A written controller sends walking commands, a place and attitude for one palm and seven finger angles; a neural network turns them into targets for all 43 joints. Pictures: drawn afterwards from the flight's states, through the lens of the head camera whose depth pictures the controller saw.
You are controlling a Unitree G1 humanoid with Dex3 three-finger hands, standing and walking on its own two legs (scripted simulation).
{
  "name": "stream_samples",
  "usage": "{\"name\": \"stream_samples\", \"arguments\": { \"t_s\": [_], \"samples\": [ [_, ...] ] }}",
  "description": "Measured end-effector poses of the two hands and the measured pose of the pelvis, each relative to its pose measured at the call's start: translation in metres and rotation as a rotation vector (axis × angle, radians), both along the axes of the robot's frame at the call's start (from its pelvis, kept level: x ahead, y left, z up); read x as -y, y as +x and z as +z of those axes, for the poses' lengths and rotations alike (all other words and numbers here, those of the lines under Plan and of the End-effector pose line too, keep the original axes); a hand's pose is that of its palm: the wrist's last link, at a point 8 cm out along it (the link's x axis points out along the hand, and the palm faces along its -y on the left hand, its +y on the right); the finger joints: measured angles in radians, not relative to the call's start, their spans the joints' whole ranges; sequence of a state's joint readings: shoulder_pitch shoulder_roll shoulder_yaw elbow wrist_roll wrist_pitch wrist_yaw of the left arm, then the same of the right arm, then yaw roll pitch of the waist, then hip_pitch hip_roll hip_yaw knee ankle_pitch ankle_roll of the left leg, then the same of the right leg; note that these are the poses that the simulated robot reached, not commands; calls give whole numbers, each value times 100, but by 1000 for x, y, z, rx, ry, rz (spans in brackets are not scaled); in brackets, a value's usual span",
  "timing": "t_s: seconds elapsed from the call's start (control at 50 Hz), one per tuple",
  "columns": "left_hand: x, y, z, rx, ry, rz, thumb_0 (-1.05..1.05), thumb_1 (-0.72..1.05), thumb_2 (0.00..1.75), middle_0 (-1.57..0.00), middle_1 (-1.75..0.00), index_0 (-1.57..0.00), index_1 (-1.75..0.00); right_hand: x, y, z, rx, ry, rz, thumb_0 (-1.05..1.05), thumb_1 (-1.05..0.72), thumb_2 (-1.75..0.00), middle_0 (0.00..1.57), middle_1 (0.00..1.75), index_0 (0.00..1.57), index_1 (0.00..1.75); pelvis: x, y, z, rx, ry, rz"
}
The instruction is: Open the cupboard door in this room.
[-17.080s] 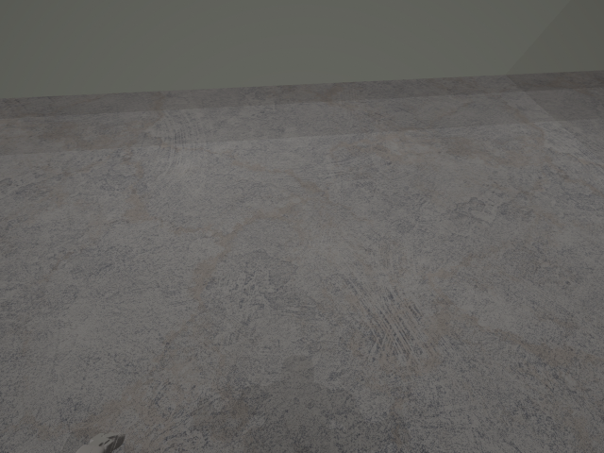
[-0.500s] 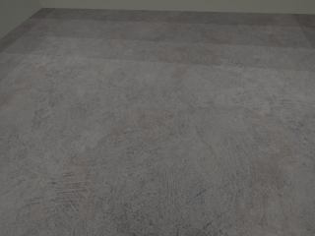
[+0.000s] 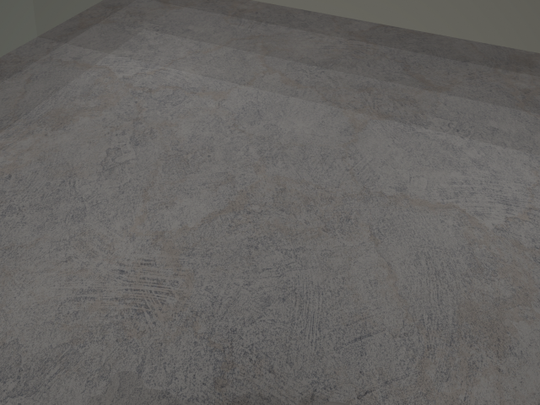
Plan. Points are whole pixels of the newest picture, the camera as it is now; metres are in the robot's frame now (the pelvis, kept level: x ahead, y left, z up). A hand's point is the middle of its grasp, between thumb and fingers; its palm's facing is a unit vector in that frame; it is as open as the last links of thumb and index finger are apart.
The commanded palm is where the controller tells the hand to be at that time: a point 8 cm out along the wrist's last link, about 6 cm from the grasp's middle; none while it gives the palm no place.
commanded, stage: turn or walk to find it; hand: left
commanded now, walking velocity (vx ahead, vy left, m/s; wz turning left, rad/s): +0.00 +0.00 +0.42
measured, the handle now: out of the picture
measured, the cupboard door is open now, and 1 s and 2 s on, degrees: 0 0 0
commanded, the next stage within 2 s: none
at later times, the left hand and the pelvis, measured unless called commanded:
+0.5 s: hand out of the picture -0.01 +0.16 -0.16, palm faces +0.25 -0.93 -0.26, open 7.3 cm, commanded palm none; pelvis -0.02 -0.04 +0.00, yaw +14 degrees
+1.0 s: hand out of the picture -0.05 +0.24 -0.17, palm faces +0.44 -0.87 -0.23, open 7.4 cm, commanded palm none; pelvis -0.05 +0.01 +0.00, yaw +25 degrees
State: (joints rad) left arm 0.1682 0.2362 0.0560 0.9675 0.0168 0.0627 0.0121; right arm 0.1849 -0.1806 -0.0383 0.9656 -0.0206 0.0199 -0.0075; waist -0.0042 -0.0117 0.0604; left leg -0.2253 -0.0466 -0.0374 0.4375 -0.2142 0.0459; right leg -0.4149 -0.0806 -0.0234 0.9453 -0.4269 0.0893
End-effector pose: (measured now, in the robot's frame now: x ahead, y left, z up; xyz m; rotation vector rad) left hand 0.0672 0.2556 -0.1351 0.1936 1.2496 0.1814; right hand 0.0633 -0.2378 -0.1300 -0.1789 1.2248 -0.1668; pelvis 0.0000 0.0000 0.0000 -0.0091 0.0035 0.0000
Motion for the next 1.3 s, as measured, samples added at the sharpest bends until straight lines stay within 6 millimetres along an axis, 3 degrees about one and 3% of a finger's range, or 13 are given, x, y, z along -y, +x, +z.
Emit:
{"name": "stream_samples", "arguments": {
  "t_s": [0.16, 0.26, 0.4, 0.52, 0.64, 0.72, 0.84, 0.96, 1.06, 1.18, 1.3],
  "samples": [
    [37, 18, 12, 117, 39, -2, 0, 91, 90, -20, -30, -20, -30, 32, -40, -32, -115, 49, -8, 0, -90, -90, 21, 30, 20, 30, 31, -11, -11, -11, 24, 70],
    [55, -7, 23, 118, 49, 51, 0, 91, 90, -20, -30, -20, -30, 51, -41, -33, -155, 53, 27, 1, -91, -90, 21, 30, 20, 30, 42, -14, -5, 4, 44, 129],
    [61, -54, 19, 65, 34, 154, 0, 91, 90, -21, -30, -20, -30, 60, -23, -27, -164, 29, 109, 1, -91, -90, 20, 30, 20, 30, 46, -17, -1, 10, 49, 204],
    [46, -107, 6, -14, 17, 249, 0, 91, 90, -21, -30, -20, -30, 40, 14, -20, -130, -6, 215, 1, -91, -90, 20, 30, 20, 30, 35, -23, -4, 4, 42, 260],
    [17, -166, -23, -96, -20, 357, 0, 91, 90, -21, -30, -20, -30, -8, 64, -12, -3, -47, 343, 1, -91, -90, 20, 30, 20, 30, 7, -33, -18, 3, 11, 319],
    [1, -188, -26, -150, -31, 402, 0, 91, 90, -20, -30, -20, -30, -39, 79, 4, 70, -50, 397, 0, -91, -90, 20, 30, 20, 30, -5, -38, -13, 10, 2, 333],
    [-15, -179, -12, -77, -35, 428, 0, 91, 90, -20, -30, -20, -29, -63, 77, 15, 68, -46, 445, 0, -90, -90, 21, 30, 20, 30, -16, -43, 0, 6, -24, 387],
    [-21, -157, -3, 8, -10, 430, 0, 91, 90, -20, -30, -20, -29, -64, 59, 9, 27, -20, 449, 0, -90, -90, 21, 30, 20, 30, -13, -45, 2, 2, -15, 429],
    [-14, -134, 4, 69, 13, 424, 0, 91, 90, -20, -30, -20, -29, -45, 39, -3, -36, -7, 434, 0, -90, -90, 21, 30, 20, 30, -1, -44, 0, 1, -2, 467],
    [10, -115, 14, 144, 60, 431, 0, 91, 90, -20, -30, -20, -30, -9, 26, -27, -122, 13, 435, 0, -90, -90, 21, 30, 20, 30, 26, -39, -10, -13, 27, 521],
    [45, -141, 24, 126, 80, 503, 0, 91, 90, -20, -30, -20, -30, 14, 37, -33, -166, 13, 482, 1, -91, -90, 21, 30, 20, 30, 45, -39, -6, 3, 44, 591]
  ]
}}
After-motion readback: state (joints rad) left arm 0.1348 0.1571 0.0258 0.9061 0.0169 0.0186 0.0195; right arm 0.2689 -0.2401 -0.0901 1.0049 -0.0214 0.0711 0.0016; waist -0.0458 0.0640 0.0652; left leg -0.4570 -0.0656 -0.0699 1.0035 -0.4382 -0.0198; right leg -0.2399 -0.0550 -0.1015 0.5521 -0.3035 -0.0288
